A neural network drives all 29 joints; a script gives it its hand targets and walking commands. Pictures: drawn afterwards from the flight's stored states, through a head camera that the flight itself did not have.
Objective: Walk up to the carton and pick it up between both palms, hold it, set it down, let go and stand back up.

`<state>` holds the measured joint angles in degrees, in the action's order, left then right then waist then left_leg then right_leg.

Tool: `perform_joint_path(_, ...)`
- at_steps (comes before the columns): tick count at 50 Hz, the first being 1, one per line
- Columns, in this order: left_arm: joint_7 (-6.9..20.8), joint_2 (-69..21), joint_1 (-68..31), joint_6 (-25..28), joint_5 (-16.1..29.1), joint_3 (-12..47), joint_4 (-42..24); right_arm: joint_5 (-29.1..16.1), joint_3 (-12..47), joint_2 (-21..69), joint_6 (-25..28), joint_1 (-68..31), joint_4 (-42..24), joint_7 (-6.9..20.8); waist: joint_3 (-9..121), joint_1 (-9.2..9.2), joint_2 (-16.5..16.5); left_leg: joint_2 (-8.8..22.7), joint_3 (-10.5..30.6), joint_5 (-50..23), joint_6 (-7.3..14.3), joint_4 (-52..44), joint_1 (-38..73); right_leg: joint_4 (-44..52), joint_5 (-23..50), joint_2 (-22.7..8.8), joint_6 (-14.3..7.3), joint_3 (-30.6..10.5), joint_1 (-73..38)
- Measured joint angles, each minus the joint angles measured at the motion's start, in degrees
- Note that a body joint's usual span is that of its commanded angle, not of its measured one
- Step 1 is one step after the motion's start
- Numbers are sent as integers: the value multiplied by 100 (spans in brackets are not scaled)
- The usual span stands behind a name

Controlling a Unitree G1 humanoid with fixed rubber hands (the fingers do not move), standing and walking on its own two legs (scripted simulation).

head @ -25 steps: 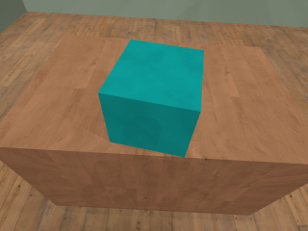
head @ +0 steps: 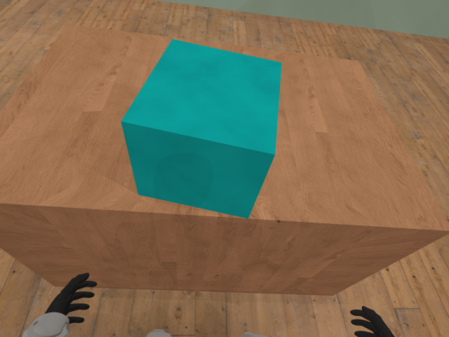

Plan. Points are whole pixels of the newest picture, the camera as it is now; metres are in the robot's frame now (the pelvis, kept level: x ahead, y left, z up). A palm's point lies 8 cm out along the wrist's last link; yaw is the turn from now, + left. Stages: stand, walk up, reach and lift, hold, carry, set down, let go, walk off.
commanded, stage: reach and lift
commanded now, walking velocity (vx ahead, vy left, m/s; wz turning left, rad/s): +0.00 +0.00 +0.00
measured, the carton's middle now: (210, 128) +0.54 +0.04 +0.03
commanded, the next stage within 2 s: none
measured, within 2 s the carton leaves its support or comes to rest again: neither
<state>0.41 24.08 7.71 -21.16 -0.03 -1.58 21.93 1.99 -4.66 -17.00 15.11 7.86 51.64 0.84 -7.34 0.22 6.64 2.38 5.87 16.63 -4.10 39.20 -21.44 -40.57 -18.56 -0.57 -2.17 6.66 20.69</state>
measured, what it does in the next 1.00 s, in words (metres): stands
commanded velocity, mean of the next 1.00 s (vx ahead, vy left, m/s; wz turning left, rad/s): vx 0.00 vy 0.00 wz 0.00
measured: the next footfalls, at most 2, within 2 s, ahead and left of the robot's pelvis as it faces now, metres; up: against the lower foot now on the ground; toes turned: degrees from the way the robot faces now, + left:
none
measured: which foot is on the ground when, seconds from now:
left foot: down 0.00-1.00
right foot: down 0.00-1.00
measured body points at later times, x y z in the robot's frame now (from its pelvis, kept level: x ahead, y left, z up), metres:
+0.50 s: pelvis +0.01 +0.03 +0.02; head +0.04 +0.08 +0.47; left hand +0.21 +0.31 -0.03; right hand +0.17 -0.22 -0.02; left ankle +0.05 +0.17 -0.72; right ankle +0.04 -0.09 -0.72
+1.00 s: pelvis +0.03 +0.03 +0.03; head +0.07 +0.05 +0.47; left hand +0.25 +0.29 +0.02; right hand +0.21 -0.19 +0.01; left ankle +0.05 +0.17 -0.72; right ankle +0.04 -0.09 -0.72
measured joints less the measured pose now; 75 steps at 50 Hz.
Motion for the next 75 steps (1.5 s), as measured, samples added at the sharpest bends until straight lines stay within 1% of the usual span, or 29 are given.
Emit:
perform_joint_path(6, 36, -1, 0, 319, 1, -29, -51, 0, 0, 276, 1, 413, -724, -74, 16, 0, -21, -44, -16, -357, 9, -621, 281, 591, 330, -36, 0, -1, -276)
perform_joint_path(13, 89, -1, 48, 493, 1, -29, -302, 0, -1, 571, -141, 752, -1552, -203, 87, -1, 20, -152, -38, -580, 86, -1026, 495, 983, 525, -138, 28, -10, -501)
perform_joint_path(18, 63, -1, 154, 686, 58, -30, -512, 0, -1, 684, -284, 790, -1866, -210, 182, -2, 17, -165, -80, -615, 148, -1147, 557, 1240, 640, -141, 41, -45, -614)
perform_joint_path(22, -8, -1, 239, 925, 127, -30, -569, 0, -2, 704, -299, 792, -2003, -209, 276, -2, -26, -160, -89, -654, 180, -1270, 580, 1480, 746, -128, 56, -48, -689)
perform_joint_path(27, -50, -1, 433, 1289, 397, -28, -751, -33, -2, 710, -297, 809, -2184, -210, 349, -2, -98, -160, -92, -709, 183, -1430, 604, 1679, 820, -124, 79, -48, -731)
perform_joint_path(34, 149, 0, 528, 1792, 764, -28, -782, -183, -1, 867, -295, 1027, -2800, -236, 390, 0, -209, -150, -94, -733, 183, -1586, 643, 1783, 828, -119, 156, -48, -744)
perform_joint_path(42, 417, 0, 528, 2417, 1036, -27, -787, -386, 117, 968, -297, 1249, -3385, -506, 415, -1, -328, -130, -95, -683, 183, -1601, 649, 1787, 772, -100, 156, -48, -745)
perform_joint_path(48, 525, 0, 528, 2768, 1196, -27, -842, -551, 313, 1006, -282, 1357, -3754, -661, 465, -1, -337, -128, -95, -654, 183, -1601, 650, 1788, 744, -97, 156, -48, -745)
perform_joint_path(53, 556, 0, 527, 2879, 1275, -27, -962, -674, 468, 1045, -281, 1384, -4075, -765, 497, -1, -319, -128, -95, -642, 183, -1601, 649, 1788, 732, -97, 156, -49, -745)
perform_joint_path(58, 563, 0, 528, 2909, 1361, -28, -1096, -707, 522, 1059, -335, 1384, -4335, -807, 533, -1, -299, -128, -95, -630, 183, -1601, 650, 1788, 721, -97, 156, -49, -745)
perform_joint_path(63, 463, -1, 527, 2783, 1478, -28, -1222, -744, 522, 1059, -695, 1367, -4526, -837, 584, -1, -296, -128, -95, -603, 183, -1601, 649, 1788, 695, -97, 156, -49, -745)
perform_joint_path(67, 395, 0, 526, 2580, 1575, -27, -1400, -767, 522, 1059, -1004, 1294, -4674, -842, 623, -2, -304, -125, -95, -575, 183, -1600, 649, 1788, 667, -94, 156, -49, -745)
perform_joint_path(75, 358, 0, 436, 2174, 1669, -26, -1607, -806, 522, 1059, -1497, 808, -4818, -894, 694, -2, -363, -119, -95, -512, 181, -1600, 649, 1788, 606, -88, 156, -49, -745)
